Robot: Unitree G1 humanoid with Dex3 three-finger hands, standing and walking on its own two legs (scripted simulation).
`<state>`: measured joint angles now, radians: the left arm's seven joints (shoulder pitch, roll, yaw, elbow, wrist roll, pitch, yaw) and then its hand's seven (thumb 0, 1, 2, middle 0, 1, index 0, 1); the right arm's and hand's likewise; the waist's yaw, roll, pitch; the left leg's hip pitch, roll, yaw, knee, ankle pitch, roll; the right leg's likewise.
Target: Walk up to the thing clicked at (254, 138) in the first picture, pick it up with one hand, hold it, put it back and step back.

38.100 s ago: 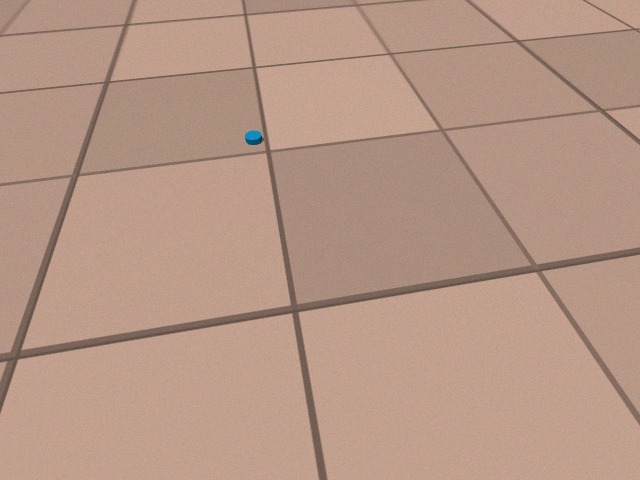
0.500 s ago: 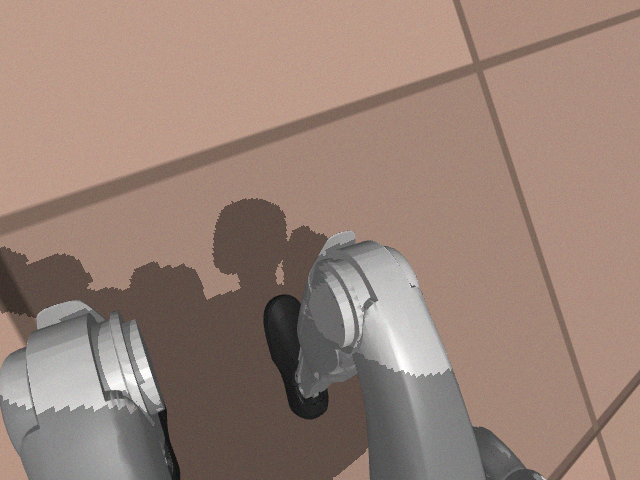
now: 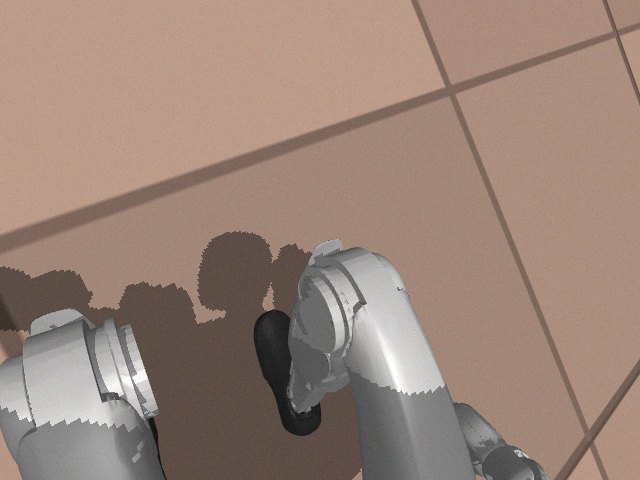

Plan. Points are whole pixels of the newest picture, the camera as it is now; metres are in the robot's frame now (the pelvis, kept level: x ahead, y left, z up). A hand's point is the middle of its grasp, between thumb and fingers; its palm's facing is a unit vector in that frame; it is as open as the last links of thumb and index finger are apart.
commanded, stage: rest palm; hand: left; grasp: from above
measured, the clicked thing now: out of the picture +0.47 +0.42 -0.29
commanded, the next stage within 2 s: none
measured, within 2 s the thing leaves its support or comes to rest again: neither
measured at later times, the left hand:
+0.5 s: hand out of the picture +0.45 +0.41 -0.23, palm faces -0.45 -0.19 -0.87, open 14.1 cm
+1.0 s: hand out of the picture +0.45 +0.41 -0.23, palm faces -0.40 -0.15 -0.90, open 14.0 cm
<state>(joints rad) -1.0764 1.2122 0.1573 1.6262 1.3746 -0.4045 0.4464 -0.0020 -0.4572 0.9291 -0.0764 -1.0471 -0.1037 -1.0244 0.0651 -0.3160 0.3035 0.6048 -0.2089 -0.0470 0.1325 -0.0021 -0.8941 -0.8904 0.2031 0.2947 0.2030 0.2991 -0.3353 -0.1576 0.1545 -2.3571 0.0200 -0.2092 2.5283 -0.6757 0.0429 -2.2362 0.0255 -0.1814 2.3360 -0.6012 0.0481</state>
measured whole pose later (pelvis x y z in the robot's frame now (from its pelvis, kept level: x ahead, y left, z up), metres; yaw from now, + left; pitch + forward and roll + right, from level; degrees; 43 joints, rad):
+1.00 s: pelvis +0.00 +0.00 +0.00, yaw -2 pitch +26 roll -17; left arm -1.07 1.27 0.15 1.65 1.33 -0.38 0.51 0.00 -0.49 0.96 -0.08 -1.02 -0.09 -1.02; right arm 0.02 -0.35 0.37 0.60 -0.24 -0.10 0.13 0.00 -0.90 -0.89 0.20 0.29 0.20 0.30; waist -0.35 -0.19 0.21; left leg -2.34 0.02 -0.25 2.56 -0.71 0.04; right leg -2.21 0.04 -0.21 2.33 -0.61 0.06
